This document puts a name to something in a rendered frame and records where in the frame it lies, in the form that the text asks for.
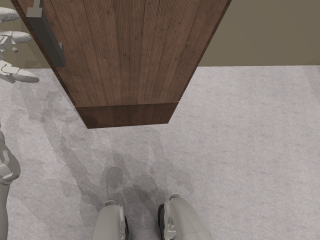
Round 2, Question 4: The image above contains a left robot hand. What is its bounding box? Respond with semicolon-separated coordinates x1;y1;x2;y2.
0;7;40;84

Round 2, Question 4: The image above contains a handle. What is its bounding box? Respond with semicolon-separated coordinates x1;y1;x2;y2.
26;0;66;67

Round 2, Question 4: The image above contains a left robot upper arm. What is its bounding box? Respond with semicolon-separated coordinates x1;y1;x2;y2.
0;141;21;240

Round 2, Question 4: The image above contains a cupboard door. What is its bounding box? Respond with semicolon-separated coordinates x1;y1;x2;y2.
17;0;228;108

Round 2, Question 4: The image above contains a right robot thigh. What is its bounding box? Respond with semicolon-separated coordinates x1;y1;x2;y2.
164;197;213;240

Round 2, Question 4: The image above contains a right robot shin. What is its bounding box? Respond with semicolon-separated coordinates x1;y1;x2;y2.
164;193;181;240

